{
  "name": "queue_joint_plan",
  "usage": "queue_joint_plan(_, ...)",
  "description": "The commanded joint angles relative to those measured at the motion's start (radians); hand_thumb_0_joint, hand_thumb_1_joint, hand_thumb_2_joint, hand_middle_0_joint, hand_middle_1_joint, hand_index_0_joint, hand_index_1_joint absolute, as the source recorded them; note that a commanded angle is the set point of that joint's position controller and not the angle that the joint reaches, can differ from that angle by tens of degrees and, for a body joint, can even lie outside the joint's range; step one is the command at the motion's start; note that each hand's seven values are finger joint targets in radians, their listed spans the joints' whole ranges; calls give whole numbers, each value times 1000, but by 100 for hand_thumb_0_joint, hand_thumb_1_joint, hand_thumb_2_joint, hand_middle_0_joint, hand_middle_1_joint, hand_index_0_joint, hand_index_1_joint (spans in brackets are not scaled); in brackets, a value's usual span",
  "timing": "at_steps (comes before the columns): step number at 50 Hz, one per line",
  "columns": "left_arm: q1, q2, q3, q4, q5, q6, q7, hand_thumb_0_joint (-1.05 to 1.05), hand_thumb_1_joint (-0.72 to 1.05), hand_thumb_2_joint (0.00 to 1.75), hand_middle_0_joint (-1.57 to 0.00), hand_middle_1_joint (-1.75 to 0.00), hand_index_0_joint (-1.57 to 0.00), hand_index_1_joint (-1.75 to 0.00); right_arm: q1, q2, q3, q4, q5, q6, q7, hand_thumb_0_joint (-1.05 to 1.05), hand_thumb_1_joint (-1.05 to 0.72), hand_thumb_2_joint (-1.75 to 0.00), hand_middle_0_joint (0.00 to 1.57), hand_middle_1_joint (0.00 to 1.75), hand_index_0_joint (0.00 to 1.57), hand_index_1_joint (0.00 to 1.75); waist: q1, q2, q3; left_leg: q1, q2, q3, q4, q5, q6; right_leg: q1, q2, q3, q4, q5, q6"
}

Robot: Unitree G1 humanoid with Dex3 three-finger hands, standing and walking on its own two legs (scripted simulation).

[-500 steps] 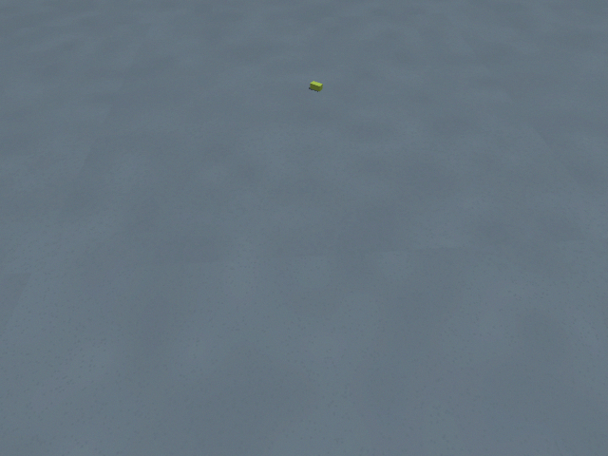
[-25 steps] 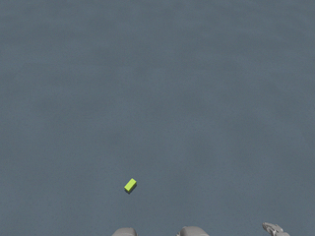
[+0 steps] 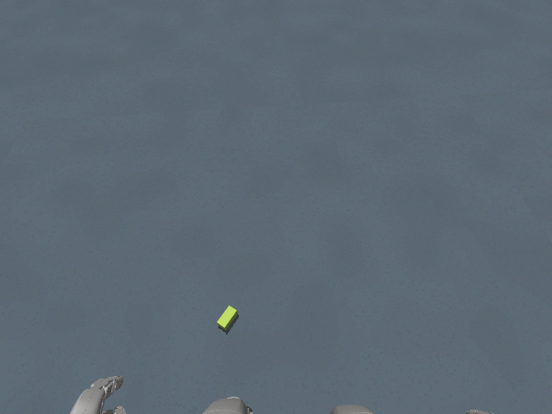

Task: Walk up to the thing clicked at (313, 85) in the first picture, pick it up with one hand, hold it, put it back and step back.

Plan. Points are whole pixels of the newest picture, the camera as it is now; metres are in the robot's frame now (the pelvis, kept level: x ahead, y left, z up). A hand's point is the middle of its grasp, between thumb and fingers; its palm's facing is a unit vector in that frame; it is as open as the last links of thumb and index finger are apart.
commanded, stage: walk up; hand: left
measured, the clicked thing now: (227, 317) +0.47 +0.21 -0.75
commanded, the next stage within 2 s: stand in 1.96 s
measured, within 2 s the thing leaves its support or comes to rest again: neither
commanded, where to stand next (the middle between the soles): +0.10 -0.02 m, yaw -1 degrees
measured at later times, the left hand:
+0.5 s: hand out of the picture -0.04 +0.27 -0.14, palm faces +0.08 -0.93 -0.37, open 7.4 cm
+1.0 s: hand out of the picture +0.11 +0.27 -0.16, palm faces -0.03 -0.92 -0.38, open 7.4 cm
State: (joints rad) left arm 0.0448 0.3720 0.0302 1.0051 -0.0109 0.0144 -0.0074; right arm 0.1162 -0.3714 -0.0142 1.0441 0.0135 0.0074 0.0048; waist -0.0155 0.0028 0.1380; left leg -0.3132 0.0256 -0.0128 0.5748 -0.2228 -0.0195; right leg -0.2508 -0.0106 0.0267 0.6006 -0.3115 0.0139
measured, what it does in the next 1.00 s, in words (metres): steps on the spot: left foot, then right foot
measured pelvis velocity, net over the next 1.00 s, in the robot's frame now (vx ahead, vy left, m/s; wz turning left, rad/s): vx -0.02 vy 0.01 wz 0.02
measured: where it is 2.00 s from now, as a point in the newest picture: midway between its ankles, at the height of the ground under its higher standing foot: outside the picture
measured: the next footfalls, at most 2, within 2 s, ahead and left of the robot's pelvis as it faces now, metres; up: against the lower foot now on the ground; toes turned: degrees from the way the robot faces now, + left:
left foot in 0.54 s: +0.00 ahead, +0.14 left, +0.00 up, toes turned +5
right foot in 0.90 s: +0.15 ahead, -0.11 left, +0.00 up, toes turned +1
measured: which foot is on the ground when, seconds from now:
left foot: down 0.00-0.18, up 0.20-0.52, down 0.54-0.92, up 0.94-1.00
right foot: down 0.00-0.54, up 0.56-0.88, down 0.90-1.00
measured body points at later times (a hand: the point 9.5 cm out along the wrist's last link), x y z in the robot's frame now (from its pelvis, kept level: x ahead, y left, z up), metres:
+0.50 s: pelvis -0.05 +0.00 +0.01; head -0.03 -0.01 +0.46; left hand -0.05 +0.32 -0.11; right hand +0.03 -0.33 -0.11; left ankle -0.06 +0.13 -0.71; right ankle -0.02 -0.13 -0.73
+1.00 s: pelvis -0.02 +0.01 -0.02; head +0.06 +0.00 +0.42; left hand +0.11 +0.31 -0.13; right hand +0.09 -0.31 -0.14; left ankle -0.06 +0.13 -0.68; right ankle +0.11 -0.11 -0.73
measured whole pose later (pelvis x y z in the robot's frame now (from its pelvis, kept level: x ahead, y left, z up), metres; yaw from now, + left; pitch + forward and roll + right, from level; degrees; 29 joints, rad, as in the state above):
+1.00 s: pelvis -0.02 +0.01 -0.02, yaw +1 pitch -3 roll +0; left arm 0.06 0.36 0.04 0.87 0.02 0.03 -0.01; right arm 0.12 -0.40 -0.05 0.87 0.03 0.05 -0.03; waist 0.00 0.02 0.24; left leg -0.36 -0.04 -0.06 1.07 -0.60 0.02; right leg -0.45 -0.01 0.00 0.66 -0.16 -0.01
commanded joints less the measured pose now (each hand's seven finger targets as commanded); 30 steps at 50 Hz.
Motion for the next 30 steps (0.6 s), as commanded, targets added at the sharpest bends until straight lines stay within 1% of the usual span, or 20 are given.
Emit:
queue_joint_plan(1, 0, 209, 57, -63, -5, 11, 27, 0, 90, 90, -20, -30, -20, -30, -38, -276, -75, -71, -1, -5, -23, 0, -90, -90, 20, 30, 20, 30, 23, 62, -284, 90, 165, -140, -61, 514, 157, 56, -31, 10, 133, 331, -61)
queue_joint_plan(5, 90, 197, 66, -39, 9, 29, 21, 0, 90, 90, -20, -30, -20, -30, -121, -301, -86, -130, -16, 16, -25, 0, -90, -90, 20, 30, 20, 30, 57, 181, -255, -115, 259, -241, -102, 292, 238, 90, 19, -2, 286, -79, -76)
queue_joint_plan(6, 113, 197, 73, -32, 9, 30, 18, 0, 90, 90, -20, -30, -20, -30, -149, -291, -86, -144, -21, 22, -24, 0, -90, -90, 20, 30, 20, 30, 70, 174, -235, -177, 239, -231, -86, 211, 226, 101, 13, 6, 264, -97, -84)
queue_joint_plan(7, 148, 197, 76, -26, 18, 25, 15, 0, 90, 90, -20, -30, -20, -30, -165, -272, -83, -152, -23, 25, -22, 0, -90, -90, 20, 30, 20, 30, 90, 134, -225, -142, 190, -189, -4, 116, 181, 70, -18, 43, 113, -99, -101)
queue_joint_plan(8, 139, 241, 83, -31, 35, 10, 15, 0, 90, 90, -20, -30, -20, -30, -151, -229, -77, -155, -20, 26, -22, 0, -90, -90, 20, 30, 20, 30, 86, -67, -188, -178, 40, -104, 207, -53, 102, 14, -148, 257, -140, -25, -139)
queue_joint_plan(9, 75, 329, 103, -57, 43, -5, 14, 0, 90, 90, -20, -30, -20, -30, -137, -181, -64, -163, -21, 25, -33, 0, -90, -90, 20, 30, 20, 30, 63, -231, -127, -274, -115, -53, 392, -322, 49, -21, -306, 483, -261, 56, -209)
queue_joint_plan(10, 28, 384, 113, -94, 50, -13, 19, 0, 90, 90, -20, -30, -20, -30, -107, -200, -71, -160, -33, 27, -43, 0, -90, -90, 20, 30, 20, 30, 70, -240, -120, -226, -94, -155, 510, -402, 47, -162, -394, 602, -302, 4, -298)
queue_joint_plan(12, -55, 296, 102, -122, 49, -21, 26, 0, 90, 90, -20, -30, -20, -30, -5, -232, -84, -111, -15, 21, -31, 0, -90, -90, 20, 30, 20, 30, 9, -101, -108, -183, -93, -182, 591, -286, 42, -140, -289, 412, -253, -20, -246)
queue_joint_plan(13, -58, 271, 97, -119, 56, -33, 28, 0, 90, 90, -20, -30, -20, -30, 38, -220, -85, -94, -14, 15, -20, 0, -90, -90, 20, 30, 20, 30, -5, -89, -141, -166, -73, -165, 533, -221, 33, -88, -231, 341, -253, -167, -203)
queue_joint_plan(15, 19, 256, 98, -116, 68, -54, 19, 0, 90, 90, -20, -30, -20, -30, 83, -236, -89, -85, -34, 1, 5, 0, -90, -90, 20, 30, 20, 30, 27, -155, -207, -185, -54, -73, 416, -232, 17, 76, -212, 345, -308, -448, -188)
queue_joint_plan(17, 146, 317, 127, -115, 63, -69, 6, 0, 90, 90, -20, -30, -20, -30, 29, -278, -105, -136, -58, -7, 30, 0, -90, -90, 20, 30, 20, 30, 81, -189, -155, -314, -43, -62, 374, -292, 18, 188, -288, 476, -344, -597, -230)
queue_joint_plan(19, 221, 326, 135, -111, 55, -77, 2, 0, 90, 90, -20, -30, -20, -30, -42, -264, -99, -177, -61, -19, 38, 0, -90, -90, 20, 30, 20, 30, 115, -146, -81, -375, -18, -82, 286, -309, 17, 248, -325, 497, -358, -504, -251)
queue_joint_plan(21, 240, 317, 132, -119, 49, -77, -4, 0, 90, 90, -20, -30, -20, -30, -35, -231, -92, -184, -61, -36, 44, 0, -90, -90, 20, 30, 20, 30, 107, -147, -79, -284, -3, -29, 167, -297, 25, 232, -292, 380, -349, -314, -241)
queue_joint_plan(24, 165, 305, 112, -166, 50, -59, -22, 0, 90, 90, -20, -30, -20, -30, 115, -209, -109, -148, -47, -50, 50, 0, -90, -90, 20, 30, 20, 30, 18, -181, -111, 76, -51, 56, -31, -218, 54, -26, -195, 207, -339, -316, -184)
queue_joint_plan(25, 100, 294, 107, -188, 50, -50, -29, 0, 90, 90, -20, -30, -20, -30, 248, -200, -119, -113, -42, -58, 43, 0, -90, -90, 20, 30, 20, 30, -63, -167, -130, 263, -61, 93, -167, -72, 59, -135, -153, 131, -243, -338, -161)
queue_joint_plan(26, 95, 230, 88, -201, 52, -39, -31, 0, 90, 90, -20, -30, -20, -30, 358, -228, -138, -76, -47, -68, 25, 0, -90, -90, 20, 30, 20, 30, -119, -22, -149, 477, -63, 73, -221, -58, 62, -304, -79, 35, -40, -356, -128)
queue_joint_plan(27, 126, 149, 66, -230, 43, -34, -33, 0, 90, 90, -20, -30, -20, -30, 397, -306, -157, -89, -70, -77, 6, 0, -90, -90, 20, 30, 20, 30, -120, 202, -147, 570, 144, -302, -331, -373, 107, -536, 37, -37, 273, -341, -76)
queue_joint_plan(28, 118, 168, 68, -241, 41, -29, -24, 0, 90, 90, -20, -30, -20, -30, 341, -403, -169, -145, -73, -86, -5, 0, -90, -90, 20, 30, 20, 30, -98, 169, -72, 408, 395, -667, -430, -698, 223, -661, 31, 57, 412, -252, -50)
queue_joint_plan(29, 102, 248, 80, -218, 42, -35, -22, 0, 90, 90, -20, -30, -20, -30, 256, -416, -167, -167, -43, -92, -6, 0, -90, -90, 20, 30, 20, 30, -82, 56, 13, 240, 440, -679, -471, -719, 285, -588, -46, 161, 432, -178, -55)
queue_joint_plan(30, 163, 261, 83, -189, 33, -36, -32, 0, 90, 90, -20, -30, -20, -30, 208, -369, -146, -174, -35, -100, -11, 0, -90, -90, 20, 30, 20, 30, -35, -12, 15, 252, 365, -545, -424, -560, 257, -539, -51, 181, 431, -113, -49)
